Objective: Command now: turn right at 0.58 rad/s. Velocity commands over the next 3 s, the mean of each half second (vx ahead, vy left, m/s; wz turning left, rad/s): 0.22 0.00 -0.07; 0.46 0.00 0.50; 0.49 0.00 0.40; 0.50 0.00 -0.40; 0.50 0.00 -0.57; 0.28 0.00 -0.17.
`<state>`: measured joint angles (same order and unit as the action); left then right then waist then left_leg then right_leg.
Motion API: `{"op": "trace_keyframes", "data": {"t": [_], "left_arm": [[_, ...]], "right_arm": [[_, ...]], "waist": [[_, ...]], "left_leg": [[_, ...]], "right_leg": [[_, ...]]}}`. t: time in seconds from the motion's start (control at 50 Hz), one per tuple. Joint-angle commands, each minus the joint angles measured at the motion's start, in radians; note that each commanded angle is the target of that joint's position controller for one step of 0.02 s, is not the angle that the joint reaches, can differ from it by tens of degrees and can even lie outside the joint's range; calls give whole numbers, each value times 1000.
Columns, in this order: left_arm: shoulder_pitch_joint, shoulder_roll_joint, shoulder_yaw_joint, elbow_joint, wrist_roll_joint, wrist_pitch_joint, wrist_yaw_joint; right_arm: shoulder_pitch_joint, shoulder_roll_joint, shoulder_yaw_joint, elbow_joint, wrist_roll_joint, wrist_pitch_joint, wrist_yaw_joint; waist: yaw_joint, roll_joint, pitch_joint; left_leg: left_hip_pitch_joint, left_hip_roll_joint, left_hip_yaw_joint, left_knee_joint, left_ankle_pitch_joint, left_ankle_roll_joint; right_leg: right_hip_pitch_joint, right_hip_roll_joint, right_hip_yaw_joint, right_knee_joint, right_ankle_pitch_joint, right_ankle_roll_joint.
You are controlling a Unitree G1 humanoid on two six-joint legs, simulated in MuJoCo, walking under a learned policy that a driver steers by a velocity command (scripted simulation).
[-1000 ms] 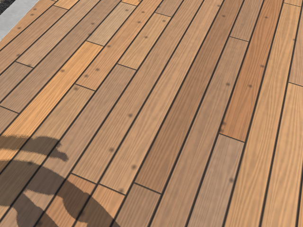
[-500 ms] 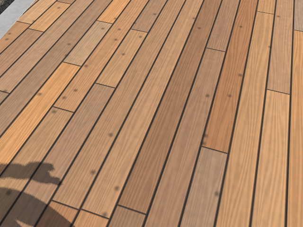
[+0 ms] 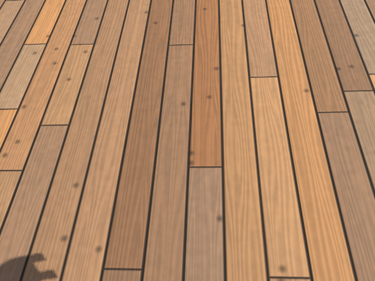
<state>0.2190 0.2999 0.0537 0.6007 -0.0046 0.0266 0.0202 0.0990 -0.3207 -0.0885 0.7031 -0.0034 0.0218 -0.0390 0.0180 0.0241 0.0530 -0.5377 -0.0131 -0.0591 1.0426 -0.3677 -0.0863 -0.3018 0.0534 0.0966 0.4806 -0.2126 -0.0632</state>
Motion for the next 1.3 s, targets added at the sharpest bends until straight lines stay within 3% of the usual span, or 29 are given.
{"op": "trace_keyframes", "data": {"t": [0.02, 0.08, 0.18, 0.24, 0.26, 0.28, 0.3, 0.32, 0.4, 0.48, 0.56, 0.62, 0.64, 0.66, 0.68, 0.7, 0.72, 0.78, 0.9, 1.02, 1.06, 1.1, 1.12, 1.14, 1.16, 1.18, 1.22, 1.26, 1.3], "left_arm": [[-23, 179, 56, -73, -5, -7, 18], [-33, 186, 60, -77, 0, 1, 16], [1, 142, 34, -45, 4, -2, -1], [4, 116, 16, -28, 12, -19, -6], [-14, 78, 2, -35, 19, -30, -7], [-21, 50, -2, -71, 18, -49, -9], [-114, 119, 17, -100, -4, -70, -1], [-140, 163, 34, -99, -23, -87, -1], [-172, 98, 27, -86, 5, -129, -30], [-238, 15, 2, -87, -1, -142, -52], [-219, 73, 26, -83, -25, -144, -52], [-20, 142, 63, -42, -24, -145, -26], [159, 209, 80, -23, -8, -140, -12], [209, 281, 91, 7, 19, -127, -25], [159, 183, 68, 3, 16, -129, -32], [114, 126, 52, 4, 6, -129, -29], [79, 98, 43, 8, 9, -129, -29], [34, 62, 34, 37, 19, -134, -25], [24, 116, 51, 91, 6, -141, -21], [91, 179, 64, 148, -17, -119, -14], [100, 212, 72, 154, -22, -104, -8], [92, 224, 71, 147, -28, -87, 1], [107, 190, 54, 130, -12, -91, 6], [221, 36, 5, 73, 26, -111, -12], [123, 126, 13, 62, -2, -146, -26], [17, 171, 26, 25, -39, -161, -31], [-1, 149, 19, 29, -6, -172, -18], [36, 155, 25, 42, 13, -152, -17], [55, 124, 17, 57, 20, -131, -18]], "right_arm": [[-36, -51, -7, -64, 3, -18, 3], [-39, -60, -6, -59, 8, -25, 12], [-9, -53, 6, -46, 20, -55, 44], [62, -39, 14, -9, 22, -87, 55], [129, -71, 11, 4, 16, -96, 52], [194, -173, -10, 23, 6, -98, 49], [236, -196, -22, 32, -5, -101, 57], [236, -159, -11, 31, 2, -106, 54], [267, -108, 6, 29, 23, -94, 31], [287, -118, 0, 27, 24, -68, 13], [301, -154, -15, 20, 38, -60, 14], [266, -101, -3, -2, 31, -68, 20], [260, -19, 22, -31, 3, -73, 24], [356, 33, 39, -74, 41, -84, 17], [350, -74, 13, -42, 62, -81, 13], [272, -112, 1, -45, 55, -77, 18], [246, -97, 2, -36, 43, -73, 20], [197, -49, 6, -51, 39, -62, 38], [65, -7, 30, -109, 26, -60, 66], [-104, -20, 35, -176, 29, -71, 103], [-74, -58, 17, -185, 25, -64, 105], [157, -136, -29, -137, 29, -52, 94], [326, -198, -61, -100, 33, -38, 74], [284, -310, -71, -111, 38, -45, 66], [318, -229, -49, -147, 30, -60, 69], [282, -179, -33, -129, 21, -74, 73], [160, -137, -19, -136, 19, -85, 71], [105, -111, -8, -150, 0, -89, 65], [109, -101, -3, -125, 8, -96, 57]], "waist": [[-1, -144, -143], [5, -168, -133], [26, -200, -107], [-16, -144, -66], [-35, -64, -68], [-16, 122, -56], [-72, 187, 40], [-79, 137, 85], [-86, 107, 29], [-102, 127, 2], [-71, 145, -10], [53, 117, -103], [124, -31, -265], [65, -387, -357], [58, -275, -233], [60, -194, -114], [44, -121, -70], [10, -141, -18], [12, -87, 26], [46, -65, 47], [8, -99, -11], [-131, -100, -149], [-206, -33, -234], [-56, 248, -333], [-142, 136, -471], [-149, 80, -309], [-57, -29, -141], [0, 7, -114], [12, 3, -99]], "left_leg": [[-38, -1, -36, -132, 33, -13], [27, -9, -41, -236, 18, -9], [197, 1, 34, -409, 10, 46], [386, 4, 33, -609, 80, 121], [462, 108, -111, -664, 10, 168], [520, 249, -379, -770, -185, 282], [497, 376, -646, -883, -307, 392], [494, 380, -656, -892, -319, 400], [581, 227, -401, -875, -2, 311], [435, 140, -254, -843, 191, 284], [343, 177, -324, -806, 177, 263], [247, 109, -290, -592, 277, 187], [128, 39, -200, -278, 118, 146], [-135, -58, -101, 12, -228, 104], [-228, 17, -122, 163, -174, 96], [-257, 52, -101, 191, -80, 101], [-220, 81, -87, 181, -7, 98], [-167, 122, -59, 126, 93, 95], [-189, 129, -18, -142, 284, 71], [-96, 80, 85, -391, 351, 135], [4, 13, 142, -405, 256, 178], [337, -65, 168, -455, 251, 244], [643, -2, 30, -467, 250, 289], [951, 280, -562, -556, 54, 474], [986, 342, -810, -713, -112, 509], [877, 313, -670, -755, -68, 449], [584, 233, -460, -763, 174, 396], [435, 190, -375, -799, 344, 393], [360, 180, -287, -817, 461, 398]], "right_leg": [[190, -222, 284, -115, 263, -158], [157, -221, 327, -114, 190, -164], [59, -206, 370, -179, -326, -161], [-47, -159, 318, -121, -409, -106], [-123, -114, 239, 27, -374, -63], [-276, 26, 12, 246, -301, 11], [-439, 15, -30, 376, -369, 41], [-496, -36, 9, 472, -333, 47], [-488, -71, -27, 417, -98, 76], [-247, -14, -94, 170, 20, 120], [-37, -6, -68, 37, 89, 117], [286, -67, -35, -46, 82, 49], [531, -264, 155, -50, -31, -17], [671, -470, 627, -199, -332, -153], [572, -461, 648, -246, -449, -157], [471, -424, 476, -237, -333, -132], [391, -372, 340, -243, -166, -116], [269, -298, 118, -292, 92, -100], [238, -297, -82, -346, 276, -119], [327, -314, -221, -300, 448, -70], [383, -316, -260, -169, 788, -49], [307, -288, -300, 163, 939, -13], [77, -250, -296, 454, 670, 25], [-356, -47, -220, 834, -344, 85], [-444, -28, 11, 939, -383, 73], [-516, -73, 16, 911, -275, 58], [-430, -144, 4, 737, -139, 58], [-320, -168, 9, 670, -95, 77], [-295, -174, -22, 601, -64, 109]]}}
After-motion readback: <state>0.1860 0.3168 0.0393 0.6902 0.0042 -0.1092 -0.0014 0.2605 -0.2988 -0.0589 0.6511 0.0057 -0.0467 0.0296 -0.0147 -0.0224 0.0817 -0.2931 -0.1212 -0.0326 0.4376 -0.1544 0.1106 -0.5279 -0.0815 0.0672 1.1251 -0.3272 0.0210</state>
